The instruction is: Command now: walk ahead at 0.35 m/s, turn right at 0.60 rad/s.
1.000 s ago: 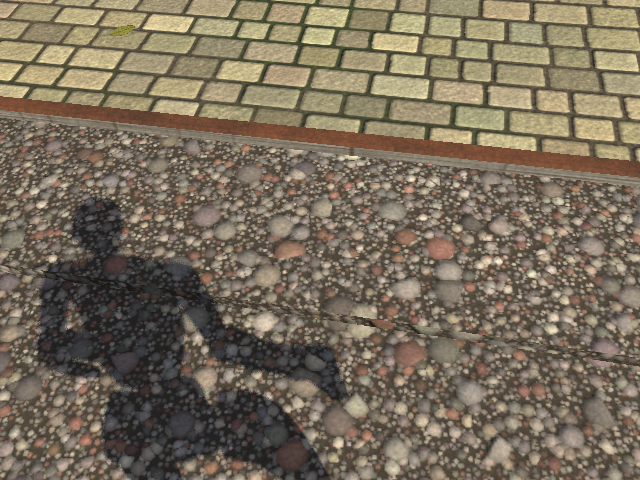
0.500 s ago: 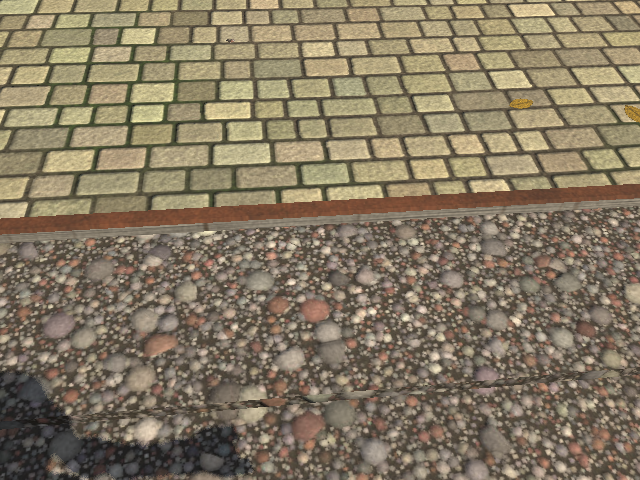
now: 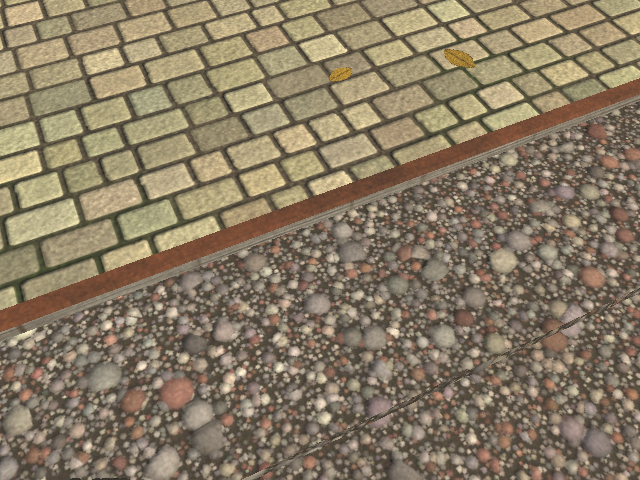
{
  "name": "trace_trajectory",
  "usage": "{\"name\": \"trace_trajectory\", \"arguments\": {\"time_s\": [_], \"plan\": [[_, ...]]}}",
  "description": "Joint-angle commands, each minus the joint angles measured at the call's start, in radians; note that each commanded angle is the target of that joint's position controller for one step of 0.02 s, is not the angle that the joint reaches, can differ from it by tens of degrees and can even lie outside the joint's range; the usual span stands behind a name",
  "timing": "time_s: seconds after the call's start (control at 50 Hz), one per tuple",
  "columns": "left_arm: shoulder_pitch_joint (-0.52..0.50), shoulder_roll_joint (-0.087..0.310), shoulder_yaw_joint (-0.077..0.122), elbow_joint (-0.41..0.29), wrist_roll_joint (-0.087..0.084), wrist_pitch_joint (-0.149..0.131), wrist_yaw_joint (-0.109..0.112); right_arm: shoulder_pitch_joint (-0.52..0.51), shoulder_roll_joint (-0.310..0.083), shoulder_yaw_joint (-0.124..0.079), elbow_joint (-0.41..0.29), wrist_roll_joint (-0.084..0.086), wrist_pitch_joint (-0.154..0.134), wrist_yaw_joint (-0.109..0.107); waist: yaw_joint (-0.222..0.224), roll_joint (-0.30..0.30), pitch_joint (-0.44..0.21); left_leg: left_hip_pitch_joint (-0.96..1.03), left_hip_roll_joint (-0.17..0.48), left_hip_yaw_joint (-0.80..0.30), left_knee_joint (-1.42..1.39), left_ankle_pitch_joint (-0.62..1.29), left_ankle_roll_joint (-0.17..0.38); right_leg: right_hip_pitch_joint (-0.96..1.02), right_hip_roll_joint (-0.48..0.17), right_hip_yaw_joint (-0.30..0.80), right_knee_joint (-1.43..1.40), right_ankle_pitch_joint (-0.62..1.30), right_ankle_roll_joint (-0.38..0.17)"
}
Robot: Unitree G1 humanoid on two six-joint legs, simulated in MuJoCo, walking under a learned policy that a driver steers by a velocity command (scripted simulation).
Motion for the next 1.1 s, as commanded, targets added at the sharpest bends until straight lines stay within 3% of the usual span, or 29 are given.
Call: {"name": "trace_trajectory", "arguments": {"time_s": [0.02, 0.06, 0.12, 0.18, 0.24, 0.32, 0.34, 0.36, 0.38, 0.4, 0.42, 0.44, 0.48, 0.5, 0.54, 0.58, 0.68, 0.74, 0.76, 0.78, 0.8, 0.82, 0.84, 0.86, 0.88, 0.94, 0.98, 1.04, 1.1], "plan": [[0.034, 0.118, 0.038, -0.048, 0.01, -0.028, 0.007, -0.021, -0.115, -0.028, -0.115, -0.014, -0.018, -0.005, -0.013, -0.033, -0.105, -0.27, 0.058, -0.049, 0.038, 0.026, -0.002, 0.263, -0.256, 0.395, -0.378, 0.384, -0.192], [0.015, 0.121, 0.038, -0.035, 0.005, -0.035, 0.016, -0.009, -0.108, -0.026, -0.107, -0.029, 0.013, -0.007, -0.032, -0.036, -0.099, -0.241, 0.052, -0.017, -0.048, 0.035, -0.034, 0.198, -0.23, 0.322, -0.392, 0.573, -0.191], [0.042, 0.156, 0.048, -0.001, 0.002, -0.029, 0.036, -0.081, -0.076, -0.016, -0.13, -0.049, 0.03, -0.018, -0.021, -0.039, -0.105, -0.246, 0.005, 0.016, -0.232, 0.156, -0.076, 0.164, -0.18, 0.245, -0.374, 0.706, -0.171], [0.055, 0.168, 0.053, 0.015, -0.012, 0.005, 0.053, -0.185, -0.047, 0.0, -0.155, -0.036, 0.035, -0.013, 0.016, -0.095, -0.143, -0.177, -0.051, 0.024, -0.478, 0.292, -0.094, 0.167, -0.134, 0.22, -0.325, 0.614, -0.117], [0.083, 0.184, 0.059, 0.028, -0.017, 0.03, 0.064, -0.264, -0.071, -0.004, -0.174, -0.018, 0.04, 0.002, 0.052, -0.117, -0.162, -0.161, -0.079, -0.004, -0.62, 0.324, -0.094, 0.237, -0.175, 0.321, -0.286, 0.482, -0.101], [0.072, 0.148, 0.044, 0.039, -0.004, 0.043, 0.072, -0.221, -0.114, -0.025, -0.158, -0.025, 0.025, 0.019, 0.048, -0.144, -0.187, -0.096, -0.073, -0.022, -0.776, 0.304, -0.051, 0.368, -0.211, 0.409, -0.146, 0.412, -0.074], [0.055, 0.125, 0.033, 0.043, -0.003, 0.04, 0.071, -0.184, -0.106, -0.026, -0.147, -0.031, 0.014, 0.021, 0.02, -0.138, -0.188, -0.014, -0.067, 0.001, -0.872, 0.409, -0.023, 0.361, -0.181, 0.386, -0.085, 0.41, -0.049], [0.089, 0.072, 0.015, 0.048, 0.011, 0.031, 0.068, -0.165, -0.124, -0.026, -0.151, -0.053, 0.001, 0.019, 0.023, -0.095, -0.234, 0.133, 0.01, -0.055, -0.898, 0.664, 0.024, 0.323, -0.112, 0.345, 0.016, 0.361, -0.007], [0.201, 0.02, -0.006, 0.058, 0.036, 0.02, 0.066, -0.146, -0.155, -0.02, -0.162, -0.085, -0.003, 0.015, 0.074, 0.091, -0.324, 0.374, 0.197, -0.269, -0.826, 1.134, 0.151, 0.168, -0.02, 0.286, 0.202, -0.078, 0.048], [0.308, 0.049, -0.006, 0.091, 0.033, 0.026, 0.061, -0.126, -0.073, -0.003, -0.124, -0.08, 0.01, 0.02, 0.11, 0.237, -0.386, 0.407, 0.333, -0.503, -0.862, 1.047, 0.318, 0.096, -0.022, 0.257, 0.312, -0.438, 0.119], [0.267, 0.127, 0.011, 0.104, 0.026, 0.043, 0.061, -0.152, -0.021, 0.012, -0.135, -0.04, 0.021, 0.03, 0.087, 0.155, -0.317, 0.343, 0.299, -0.529, -0.9, 0.757, 0.318, 0.062, -0.071, 0.238, 0.327, -0.465, 0.154], [0.158, 0.143, 0.021, 0.095, 0.02, 0.058, 0.064, -0.154, -0.022, 0.012, -0.13, -0.026, 0.034, 0.034, 0.05, 0.11, -0.248, 0.305, 0.24, -0.482, -0.92, 0.547, 0.275, 0.017, -0.075, 0.218, 0.328, -0.437, 0.171], [0.076, 0.15, 0.034, 0.082, 0.019, 0.083, 0.071, -0.189, -0.124, -0.018, -0.144, -0.013, 0.058, 0.032, 0.043, 0.086, -0.15, 0.198, 0.181, -0.449, -0.961, 0.305, 0.22, -0.009, -0.076, 0.186, 0.311, -0.366, 0.188], [0.066, 0.137, 0.033, 0.083, 0.015, 0.083, 0.073, -0.192, -0.16, -0.032, -0.15, -0.015, 0.069, 0.024, 0.044, 0.097, -0.133, 0.154, 0.148, -0.411, -0.979, 0.26, 0.199, 0.02, -0.067, 0.169, 0.274, -0.343, 0.186], [0.068, 0.094, 0.025, 0.095, 0.01, 0.073, 0.081, -0.18, -0.158, -0.041, -0.157, -0.016, 0.086, 0.01, 0.037, 0.126, -0.146, 0.141, 0.098, -0.36, -0.987, 0.244, 0.18, 0.06, -0.039, 0.136, 0.206, -0.305, 0.184], [0.065, 0.075, 0.022, 0.104, 0.008, 0.064, 0.086, -0.167, -0.144, -0.045, -0.163, -0.011, 0.095, -0.001, 0.03, 0.142, -0.175, 0.148, 0.083, -0.353, -0.983, 0.239, 0.181, 0.087, -0.03, 0.133, 0.164, -0.262, 0.181], [0.043, 0.068, 0.024, 0.106, 0.001, 0.041, 0.076, -0.156, -0.138, -0.06, -0.177, -0.003, 0.121, -0.017, 0.018, 0.169, -0.189, 0.147, 0.079, -0.412, -0.979, 0.199, 0.182, 0.145, -0.024, 0.14, 0.004, -0.173, 0.162], [0.097, 0.077, 0.033, 0.131, -0.001, 0.022, 0.058, -0.165, -0.136, -0.066, -0.185, 0.015, 0.144, -0.03, 0.055, 0.164, -0.17, 0.067, 0.032, -0.403, -0.939, 0.14, 0.131, 0.288, -0.024, 0.108, -0.25, -0.016, 0.114], [0.115, 0.126, 0.046, 0.131, 0.01, 0.02, 0.06, -0.144, -0.111, -0.059, -0.188, 0.013, 0.145, -0.032, 0.052, 0.095, -0.166, -0.029, -0.014, -0.357, -0.862, 0.037, 0.082, 0.375, -0.134, 0.191, -0.315, -0.003, 0.071], [0.106, 0.229, 0.068, 0.128, 0.04, 0.027, 0.064, -0.164, -0.075, -0.051, -0.225, 0.008, 0.137, -0.03, 0.028, -0.198, -0.105, -0.229, -0.165, -0.152, -0.645, -0.128, 0.018, 0.37, -0.339, 0.439, -0.395, 0.026, -0.058], [0.035, 0.204, 0.062, 0.096, 0.074, 0.022, 0.06, -0.133, -0.137, -0.072, -0.217, -0.003, 0.123, -0.029, 0.028, -0.271, -0.098, -0.247, -0.169, -0.09, -0.367, -0.271, -0.03, 0.281, -0.482, 0.561, -0.415, 0.177, -0.172], [-0.036, 0.142, 0.041, 0.065, 0.07, 0.015, 0.066, -0.088, -0.177, -0.09, -0.187, -0.003, 0.122, -0.024, -0.003, -0.182, -0.096, -0.229, -0.14, -0.114, -0.209, -0.23, -0.045, 0.261, -0.454, 0.487, -0.392, 0.26, -0.169], [-0.086, 0.11, 0.032, 0.056, 0.049, 0.011, 0.07, -0.048, -0.171, -0.094, -0.156, 0.001, 0.132, -0.025, -0.027, -0.13, -0.089, -0.233, -0.136, -0.101, -0.144, -0.172, -0.059, 0.271, -0.386, 0.377, -0.361, 0.288, -0.119], [-0.1, 0.097, 0.027, 0.053, 0.028, 0.009, 0.074, -0.026, -0.148, -0.09, -0.14, -0.001, 0.143, -0.029, -0.024, -0.116, -0.086, -0.263, -0.129, -0.095, -0.083, -0.118, -0.076, 0.31, -0.348, 0.315, -0.339, 0.307, -0.091], [-0.086, 0.092, 0.022, 0.055, 0.019, 0.01, 0.077, -0.03, -0.126, -0.083, -0.14, 0.0, 0.151, -0.029, -0.011, -0.111, -0.079, -0.282, -0.122, -0.085, -0.037, -0.09, -0.094, 0.327, -0.335, 0.27, -0.328, 0.371, -0.094], [-0.017, 0.102, 0.023, 0.067, 0.026, 0.029, 0.09, -0.122, -0.097, -0.066, -0.195, 0.017, 0.152, -0.02, 0.044, -0.146, -0.072, -0.324, -0.093, -0.023, -0.128, -0.025, -0.13, 0.418, -0.314, 0.187, -0.328, 0.418, -0.12], [0.02, 0.124, 0.032, 0.075, 0.028, 0.039, 0.094, -0.167, -0.084, -0.056, -0.225, 0.014, 0.151, -0.013, 0.075, -0.161, -0.09, -0.314, -0.064, -0.004, -0.24, -0.028, -0.144, 0.485, -0.34, 0.181, -0.323, 0.43, -0.133], [0.006, 0.165, 0.048, 0.072, 0.022, 0.047, 0.084, -0.183, -0.065, -0.041, -0.256, 0.007, 0.153, 0.006, 0.081, -0.179, -0.106, -0.198, -0.03, 0.048, -0.387, -0.067, -0.13, 0.453, -0.367, 0.139, -0.319, 0.45, -0.142], [-0.006, 0.188, 0.059, 0.073, 0.01, 0.045, 0.066, -0.167, -0.085, -0.046, -0.268, 0.008, 0.16, 0.017, 0.074, -0.195, -0.117, -0.093, -0.039, 0.099, -0.51, -0.063, -0.097, 0.415, -0.387, 0.11, -0.299, 0.487, -0.14]]}}
Keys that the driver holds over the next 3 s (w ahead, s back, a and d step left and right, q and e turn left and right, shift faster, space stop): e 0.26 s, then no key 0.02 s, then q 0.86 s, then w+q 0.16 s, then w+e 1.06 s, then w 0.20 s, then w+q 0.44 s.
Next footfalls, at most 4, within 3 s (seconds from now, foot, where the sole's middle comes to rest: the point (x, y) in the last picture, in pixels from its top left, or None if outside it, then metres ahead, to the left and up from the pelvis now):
0.36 left None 0.34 0.10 -0.75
0.76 right None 0.24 -0.12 -0.75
1.22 left None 0.21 0.13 -0.75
1.70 right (341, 396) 0.59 -0.02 -0.71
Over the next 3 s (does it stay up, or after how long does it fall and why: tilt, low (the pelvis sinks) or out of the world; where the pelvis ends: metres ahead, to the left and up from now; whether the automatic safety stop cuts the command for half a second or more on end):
stays up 1.03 0.01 0.08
